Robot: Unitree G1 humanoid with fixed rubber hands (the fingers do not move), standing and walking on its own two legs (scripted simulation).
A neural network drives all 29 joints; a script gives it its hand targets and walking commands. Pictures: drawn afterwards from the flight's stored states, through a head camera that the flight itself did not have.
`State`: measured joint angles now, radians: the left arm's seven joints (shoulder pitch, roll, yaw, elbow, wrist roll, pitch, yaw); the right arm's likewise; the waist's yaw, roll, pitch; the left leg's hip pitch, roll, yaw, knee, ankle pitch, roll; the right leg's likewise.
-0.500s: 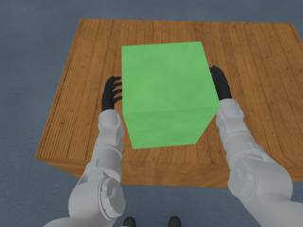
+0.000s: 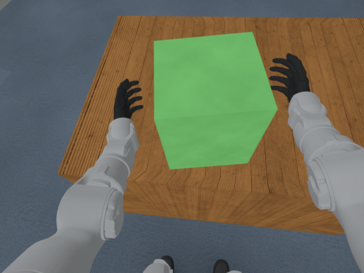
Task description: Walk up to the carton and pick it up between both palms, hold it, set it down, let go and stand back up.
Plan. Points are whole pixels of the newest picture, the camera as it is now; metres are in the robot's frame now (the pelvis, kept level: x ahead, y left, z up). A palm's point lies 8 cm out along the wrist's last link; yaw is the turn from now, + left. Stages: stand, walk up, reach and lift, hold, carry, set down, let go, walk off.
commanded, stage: set down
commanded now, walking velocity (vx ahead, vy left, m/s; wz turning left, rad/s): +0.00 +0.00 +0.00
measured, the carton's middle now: (206, 109) +0.48 +0.03 +0.01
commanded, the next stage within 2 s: none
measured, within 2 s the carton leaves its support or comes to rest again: neither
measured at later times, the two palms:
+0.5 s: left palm (109, 88) +0.43 +0.22 +0.12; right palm (317, 63) +0.51 -0.16 +0.14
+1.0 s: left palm (93, 77) +0.41 +0.23 +0.17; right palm (350, 47) +0.49 -0.19 +0.19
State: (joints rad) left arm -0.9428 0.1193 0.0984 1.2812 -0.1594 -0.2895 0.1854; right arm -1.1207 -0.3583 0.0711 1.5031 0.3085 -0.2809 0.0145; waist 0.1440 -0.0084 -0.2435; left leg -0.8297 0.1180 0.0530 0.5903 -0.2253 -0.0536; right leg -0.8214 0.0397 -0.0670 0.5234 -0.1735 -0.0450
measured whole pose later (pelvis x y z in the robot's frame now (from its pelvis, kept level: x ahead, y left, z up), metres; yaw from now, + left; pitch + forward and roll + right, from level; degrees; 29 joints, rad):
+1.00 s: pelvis -0.01 +0.00 +0.02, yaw +2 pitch +12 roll +0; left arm -0.92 0.20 0.11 0.79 -0.14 0.32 0.16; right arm -1.12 -0.52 0.16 1.23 0.46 0.11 0.11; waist 0.12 0.00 -0.12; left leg -0.45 0.08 0.04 0.39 -0.15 -0.05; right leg -0.45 0.03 -0.05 0.36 -0.12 -0.04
